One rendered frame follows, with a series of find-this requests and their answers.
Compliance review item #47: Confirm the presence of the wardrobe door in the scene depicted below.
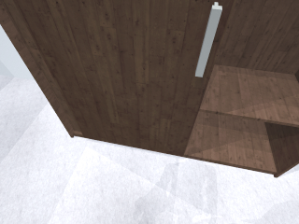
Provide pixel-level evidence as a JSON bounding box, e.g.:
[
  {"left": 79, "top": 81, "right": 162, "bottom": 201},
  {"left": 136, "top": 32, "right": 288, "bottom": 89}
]
[
  {"left": 0, "top": 0, "right": 81, "bottom": 132},
  {"left": 13, "top": 0, "right": 236, "bottom": 157}
]

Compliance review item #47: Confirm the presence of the handle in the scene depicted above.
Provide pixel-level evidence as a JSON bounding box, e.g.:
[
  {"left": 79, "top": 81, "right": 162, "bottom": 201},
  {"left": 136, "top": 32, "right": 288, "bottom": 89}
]
[{"left": 195, "top": 2, "right": 222, "bottom": 77}]

